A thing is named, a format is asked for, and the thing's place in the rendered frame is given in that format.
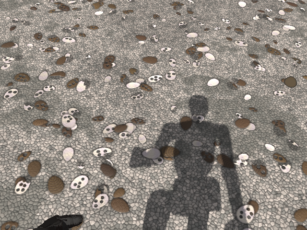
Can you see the left robot hand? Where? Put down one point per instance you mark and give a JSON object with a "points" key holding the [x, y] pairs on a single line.
{"points": [[60, 222]]}

